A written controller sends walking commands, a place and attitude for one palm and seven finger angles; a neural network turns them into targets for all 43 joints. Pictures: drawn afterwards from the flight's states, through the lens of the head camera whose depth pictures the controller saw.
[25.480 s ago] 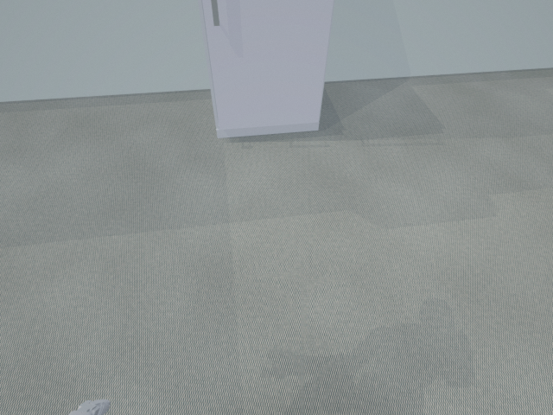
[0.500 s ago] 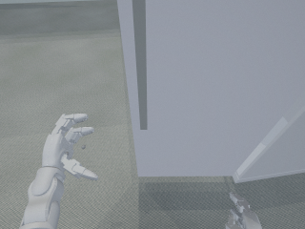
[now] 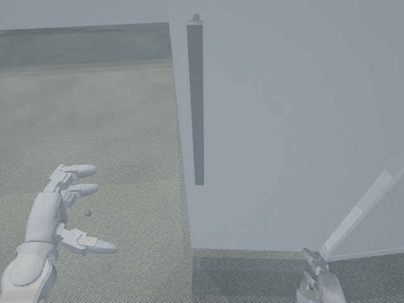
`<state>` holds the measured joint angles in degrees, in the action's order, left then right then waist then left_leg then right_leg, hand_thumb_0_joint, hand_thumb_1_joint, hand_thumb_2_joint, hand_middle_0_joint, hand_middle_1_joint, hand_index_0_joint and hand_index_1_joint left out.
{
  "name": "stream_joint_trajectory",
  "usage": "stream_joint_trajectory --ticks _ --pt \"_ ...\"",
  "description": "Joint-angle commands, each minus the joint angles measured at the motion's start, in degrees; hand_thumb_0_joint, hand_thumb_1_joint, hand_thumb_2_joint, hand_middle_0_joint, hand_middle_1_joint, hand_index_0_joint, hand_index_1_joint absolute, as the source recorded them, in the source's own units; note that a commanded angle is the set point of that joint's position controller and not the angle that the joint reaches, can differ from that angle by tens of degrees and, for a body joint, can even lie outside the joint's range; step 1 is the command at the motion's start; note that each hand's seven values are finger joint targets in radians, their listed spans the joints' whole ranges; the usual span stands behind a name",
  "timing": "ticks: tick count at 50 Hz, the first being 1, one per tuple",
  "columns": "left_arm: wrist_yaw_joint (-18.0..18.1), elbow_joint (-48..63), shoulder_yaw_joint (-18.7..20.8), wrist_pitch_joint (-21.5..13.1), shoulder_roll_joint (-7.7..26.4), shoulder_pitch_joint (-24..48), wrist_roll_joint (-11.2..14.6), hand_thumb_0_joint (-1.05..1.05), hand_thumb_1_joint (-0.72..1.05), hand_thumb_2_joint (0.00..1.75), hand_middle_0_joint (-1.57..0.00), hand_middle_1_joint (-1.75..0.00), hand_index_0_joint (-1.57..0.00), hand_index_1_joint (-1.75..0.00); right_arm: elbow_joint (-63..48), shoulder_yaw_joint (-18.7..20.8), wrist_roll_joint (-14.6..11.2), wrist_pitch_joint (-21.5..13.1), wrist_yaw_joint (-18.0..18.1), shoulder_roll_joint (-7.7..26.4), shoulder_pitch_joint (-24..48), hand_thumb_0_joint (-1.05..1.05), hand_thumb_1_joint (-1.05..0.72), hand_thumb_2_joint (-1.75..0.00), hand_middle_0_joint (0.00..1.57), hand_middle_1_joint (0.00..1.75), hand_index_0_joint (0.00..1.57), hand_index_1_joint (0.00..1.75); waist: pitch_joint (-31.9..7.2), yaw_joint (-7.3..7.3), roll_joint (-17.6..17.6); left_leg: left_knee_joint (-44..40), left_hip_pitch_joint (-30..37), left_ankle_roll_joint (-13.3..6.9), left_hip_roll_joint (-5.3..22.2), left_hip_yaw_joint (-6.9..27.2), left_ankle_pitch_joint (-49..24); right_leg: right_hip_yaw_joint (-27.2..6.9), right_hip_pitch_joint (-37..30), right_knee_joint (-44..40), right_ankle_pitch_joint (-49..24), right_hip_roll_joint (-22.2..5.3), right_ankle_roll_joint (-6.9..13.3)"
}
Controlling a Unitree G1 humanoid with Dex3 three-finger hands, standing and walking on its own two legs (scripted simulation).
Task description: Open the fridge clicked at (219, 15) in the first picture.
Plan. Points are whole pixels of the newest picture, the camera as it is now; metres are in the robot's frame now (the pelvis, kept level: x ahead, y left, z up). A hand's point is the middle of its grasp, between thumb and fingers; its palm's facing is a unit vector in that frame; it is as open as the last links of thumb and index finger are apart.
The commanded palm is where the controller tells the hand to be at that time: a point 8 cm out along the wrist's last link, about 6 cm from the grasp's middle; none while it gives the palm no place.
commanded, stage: draw the hand back to the body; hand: left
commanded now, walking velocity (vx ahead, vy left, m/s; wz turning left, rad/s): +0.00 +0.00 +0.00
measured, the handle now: (198, 117) +0.48 +0.06 +0.13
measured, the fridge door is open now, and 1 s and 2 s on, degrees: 82 82 82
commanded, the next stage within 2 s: step back with the hand held close in 0.96 s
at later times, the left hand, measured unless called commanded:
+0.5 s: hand (34, 202) +0.22 +0.28 +0.16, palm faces +0.41 -0.83 -0.38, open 9.6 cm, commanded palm +0.16 +0.32 +0.18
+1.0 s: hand (17, 205) +0.20 +0.29 +0.18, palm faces +0.46 -0.81 -0.37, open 7.4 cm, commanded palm +0.15 +0.32 +0.19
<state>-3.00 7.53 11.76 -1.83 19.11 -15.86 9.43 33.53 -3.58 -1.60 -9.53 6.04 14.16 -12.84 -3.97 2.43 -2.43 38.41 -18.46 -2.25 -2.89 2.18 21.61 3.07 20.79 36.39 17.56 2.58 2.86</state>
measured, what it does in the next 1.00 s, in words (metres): stands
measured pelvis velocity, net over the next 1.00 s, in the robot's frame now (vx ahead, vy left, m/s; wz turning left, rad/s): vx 0.01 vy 0.02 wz -0.01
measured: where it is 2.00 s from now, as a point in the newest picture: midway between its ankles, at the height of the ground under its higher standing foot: outside the picture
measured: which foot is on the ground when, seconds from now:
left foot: down 0.00-1.00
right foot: down 0.00-1.00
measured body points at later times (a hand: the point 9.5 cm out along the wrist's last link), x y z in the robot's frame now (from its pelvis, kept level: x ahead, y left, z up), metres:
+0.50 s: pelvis +0.02 +0.02 +0.02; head -0.01 +0.00 +0.47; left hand +0.19 +0.32 +0.18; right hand +0.20 -0.19 -0.06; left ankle -0.02 +0.10 -0.72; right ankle +0.02 -0.09 -0.72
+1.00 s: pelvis +0.01 +0.02 +0.02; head -0.02 +0.01 +0.47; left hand +0.17 +0.33 +0.20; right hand +0.19 -0.20 -0.06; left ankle -0.02 +0.10 -0.72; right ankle +0.02 -0.09 -0.72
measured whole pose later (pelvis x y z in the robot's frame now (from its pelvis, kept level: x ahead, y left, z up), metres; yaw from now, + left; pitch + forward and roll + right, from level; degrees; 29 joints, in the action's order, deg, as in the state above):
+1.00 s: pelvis +0.01 +0.02 +0.02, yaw +0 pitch -5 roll -1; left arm 5.3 20.8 19.9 -1.2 20.9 -23.4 4.7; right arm 37.0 -3.0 -0.4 -4.9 4.5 12.8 -11.6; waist 0.5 4.4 -2.8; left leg 24.0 -3.0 -3.4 -3.7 1.7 15.6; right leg 1.8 5.6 22.5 11.8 1.8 1.5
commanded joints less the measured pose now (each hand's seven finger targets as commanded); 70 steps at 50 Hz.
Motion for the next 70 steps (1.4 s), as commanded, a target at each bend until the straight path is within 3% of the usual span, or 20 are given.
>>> stream_joint_trajectory --ticks 1,4,6,9,23,27,29,32,35,38,51,53,54,55,56,57,58,63,66,70 --pt "6.2 16.7 5.6 -3.0 10.3 4.7 -2.8 0.00 -0.12 0.41 -0.24 -0.89 -0.24 -0.89 -8.1 2.4 0.5 -1.4 0.5 5.4 6.5 0.00 -0.90 -0.90 0.20 0.30 0.20 0.30 -4.7 0.66 1.1 -9.9 1.1 -0.3 2.4 1.1 -13.3 -4.5 -12.1 -9.9 -8.8 -4.1 -1.5" --pt "7.5 18.7 5.0 -2.8 9.6 5.4 -3.9 0.00 -0.01 0.46 -0.23 -0.83 -0.23 -0.83 -7.7 2.1 0.7 -0.9 0.5 5.2 7.1 0.00 -0.90 -0.90 0.20 0.30 0.20 0.30 -3.1 0.50 -2.9 -12.7 4.4 0.2 2.5 1.7 -14.3 -3.5 -12.7 -11.1 -9.1 -3.8 -1.2" --pt "8.1 18.2 6.2 -2.7 10.6 5.2 -4.2 0.00 0.07 0.50 -0.23 -0.79 -0.23 -0.79 -7.2 2.2 0.6 -0.6 0.5 5.4 7.7 0.00 -0.90 -0.90 0.20 0.30 0.20 0.30 -1.3 0.59 0.2 -13.9 4.9 0.2 2.7 1.7 -14.1 -3.2 -13.0 -12.5 -8.3 -3.5 -1.3" --pt "8.6 19.3 6.9 -3.1 10.5 5.1 -4.6 0.00 0.17 0.55 -0.22 -0.73 -0.22 -0.73 -6.8 2.1 0.9 -0.4 0.5 5.0 7.9 0.00 -0.90 -0.90 0.20 0.30 0.20 0.30 -1.3 0.75 -1.6 -15.6 7.0 0.5 2.6 1.9 -15.1 -3.0 -14.6 -13.2 -9.2 -3.5 -1.1" --pt "8.5 24.4 13.3 -3.3 12.7 -1.4 -4.4 0.00 0.68 0.80 -0.21 -0.43 -0.21 -0.43 -6.4 2.9 1.2 1.0 -1.4 4.8 8.5 0.00 -0.90 -0.90 0.20 0.30 0.20 0.30 -0.8 1.89 -0.3 -18.1 9.9 2.1 3.5 2.2 -24.6 -2.3 -19.3 -14.6 -16.3 -3.0 -0.9" --pt "8.7 26.5 15.3 -3.5 13.9 -1.6 -4.4 0.00 0.83 0.87 -0.20 -0.34 -0.20 -0.34 -6.3 3.0 1.2 1.0 -1.5 4.6 8.6 0.00 -0.90 -0.90 0.20 0.30 0.20 0.30 -1.3 2.16 -4.0 -17.9 10.7 2.5 3.4 2.1 -26.5 -2.4 -19.8 -14.7 -17.4 -3.2 -0.8" --pt "8.8 26.9 16.3 -3.5 14.4 -2.0 -4.2 0.00 0.90 0.90 -0.20 -0.30 -0.20 -0.30 -6.2 3.1 1.3 1.1 -1.5 4.8 8.6 0.00 -0.90 -0.90 0.20 0.30 0.20 0.30 -1.2 2.24 -2.3 -17.9 10.9 2.7 3.5 2.2 -27.1 -2.2 -19.9 -14.8 -17.7 -3.0 -0.8" --pt "8.3 23.6 13.6 -3.0 11.4 -3.1 -4.2 0.00 0.90 0.90 -0.20 -0.30 -0.20 -0.30 -6.0 3.3 1.0 1.7 -1.7 4.9 8.7 0.00 -0.90 -0.90 0.20 0.30 0.20 0.30 1.7 1.61 -0.4 -18.3 10.3 2.2 3.6 1.8 -24.5 -2.2 -17.9 -15.3 -15.8 -3.1 -1.0" --pt "8.5 24.3 13.9 -3.0 12.1 -1.4 -4.3 0.00 0.90 0.90 -0.20 -0.30 -0.20 -0.30 -6.1 3.6 1.0 2.2 -1.5 5.2 8.8 0.00 -0.90 -0.90 0.20 0.30 0.20 0.30 1.4 1.60 -0.1 -18.8 10.0 2.0 3.6 2.1 -21.7 -2.2 -17.9 -15.5 -13.5 -3.0 -1.0" --pt "8.8 26.1 14.5 -3.4 13.0 -0.6 -4.5 0.00 0.90 0.90 -0.20 -0.30 -0.20 -0.30 -6.0 3.3 1.1 1.8 -1.3 5.0 9.1 0.00 -0.90 -0.90 0.20 0.30 0.20 0.30 0.0 1.90 -3.2 -18.9 10.4 2.1 3.4 2.2 -21.1 -2.5 -18.8 -15.5 -13.2 -3.1 -0.8" --pt "9.1 26.0 15.4 -3.7 13.5 -1.2 -4.8 0.00 0.90 0.90 -0.20 -0.30 -0.20 -0.30 -5.7 3.4 1.2 0.9 -1.2 5.0 9.5 0.00 -0.90 -0.90 0.20 0.30 0.20 0.30 1.5 2.11 -2.7 -19.7 9.1 1.9 3.4 2.4 -18.1 -2.7 -19.1 -16.2 -11.5 -2.8 -0.7" --pt "9.0 24.6 15.0 -3.7 12.8 -1.8 -4.4 0.00 0.90 0.90 -0.20 -0.30 -0.20 -0.30 -5.7 3.3 1.2 1.1 -1.2 4.8 9.4 0.00 -0.90 -0.90 0.20 0.30 0.20 0.30 2.4 2.04 -0.4 -19.8 8.8 1.7 3.5 2.3 -17.7 -2.7 -18.7 -16.2 -11.3 -3.0 -0.8" --pt "8.5 26.8 10.7 -3.8 9.4 -0.5 -4.7 0.00 0.90 0.90 -0.20 -0.30 -0.20 -0.30 -6.0 3.2 1.3 1.0 -1.4 4.8 9.9 0.00 -0.90 -0.90 0.20 0.30 0.20 0.30 1.7 1.59 -1.0 -19.7 9.5 1.4 3.2 2.3 -17.6 -2.9 -18.5 -16.3 -11.2 -3.1 -0.9" --pt "9.7 31.9 20.3 -7.2 19.4 7.3 -5.3 0.00 0.90 0.90 -0.20 -0.30 -0.20 -0.30 -8.7 4.0 0.8 1.6 -1.5 6.6 9.5 0.00 -0.90 -0.90 0.20 0.30 0.20 0.30 5.0 -0.45 -0.6 -18.0 2.6 -0.6 4.8 4.3 -11.0 -9.2 -14.6 -18.6 -10.6 -6.2 -1.0" --pt "10.0 28.4 20.8 -8.4 19.2 5.9 -5.5 0.00 0.90 0.90 -0.20 -0.30 -0.20 -0.30 -7.5 3.7 0.9 2.1 -1.4 5.9 8.7 0.00 -0.90 -0.90 0.20 0.30 0.20 0.30 6.3 -0.63 1.1 -16.9 2.1 -0.7 4.1 4.8 -7.3 -10.7 -12.2 -20.2 -7.0 -8.1 -0.3" --pt "9.7 24.3 17.3 -8.7 14.3 -2.0 -5.5 0.00 0.90 0.90 -0.20 -0.30 -0.20 -0.30 -7.0 4.3 1.1 2.6 -1.5 6.0 8.1 0.00 -0.90 -0.90 0.20 0.30 0.20 0.30 5.0 -0.98 3.9 -14.7 2.9 -0.7 4.0 5.1 -7.8 -11.7 -10.0 -20.9 -5.0 -9.6 0.3" --pt "9.5 23.9 15.1 -9.0 11.8 -6.0 -5.7 0.00 0.90 0.90 -0.20 -0.30 -0.20 -0.30 -7.1 4.7 1.3 3.0 -1.7 6.2 7.6 0.00 -0.90 -0.90 0.20 0.30 0.20 0.30 2.5 -1.15 3.7 -13.0 4.1 -0.7 4.0 4.7 -9.7 -11.9 -9.3 -20.6 -5.8 -10.6 0.7" --pt "10.3 28.7 17.3 -11.0 13.8 -12.3 -5.7 0.00 0.90 0.90 -0.20 -0.30 -0.20 -0.30 -8.4 5.7 1.2 4.6 -1.6 6.5 6.9 0.00 -0.90 -0.90 0.20 0.30 0.20 0.30 -6.7 -1.50 0.8 -12.9 3.0 0.1 5.7 5.0 -21.5 -8.9 -13.9 -11.9 -19.3 -10.7 0.3" --pt "10.6 31.3 19.4 -11.1 16.2 -12.1 -5.8 0.00 0.90 0.90 -0.20 -0.30 -0.20 -0.30 -9.5 6.1 0.8 5.3 -0.9 6.8 7.5 0.00 -0.90 -0.90 0.20 0.30 0.20 0.30 -7.5 -1.39 -0.8 -13.9 1.4 0.0 6.8 5.9 -27.3 -7.5 -15.0 -7.9 -23.9 -8.7 -1.0" --pt "10.7 31.8 19.5 -11.2 15.9 -12.5 -5.8 0.00 0.90 0.90 -0.20 -0.30 -0.20 -0.30 -10.6 6.5 0.7 5.9 -0.2 6.8 6.9 0.00 -0.90 -0.90 0.20 0.30 0.20 0.30 -7.1 -1.32 -0.3 -14.5 -1.8 -0.5 8.0 6.9 -27.6 -7.6 -16.3 -4.7 -25.7 -7.4 -1.9"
